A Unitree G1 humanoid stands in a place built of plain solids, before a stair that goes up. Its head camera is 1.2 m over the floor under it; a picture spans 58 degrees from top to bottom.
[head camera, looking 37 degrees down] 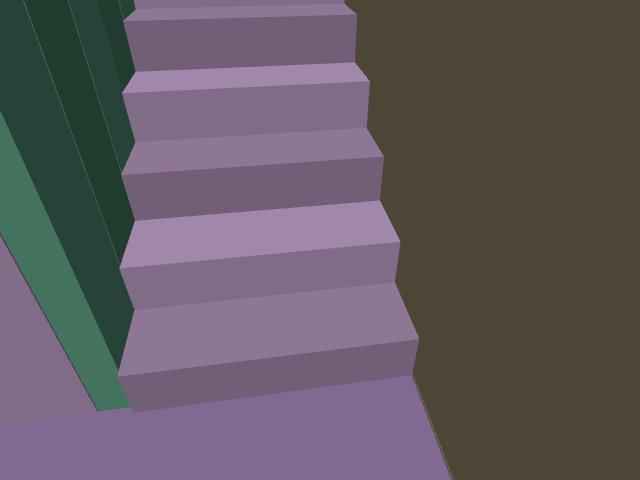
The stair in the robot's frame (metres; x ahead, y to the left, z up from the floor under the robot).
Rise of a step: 0.18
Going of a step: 0.25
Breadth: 0.87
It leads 9 degrees to the left of straight ahead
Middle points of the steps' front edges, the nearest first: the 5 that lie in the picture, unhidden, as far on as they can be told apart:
0.79 0.13 0.18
1.04 0.17 0.36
1.30 0.21 0.54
1.55 0.25 0.71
1.80 0.29 0.89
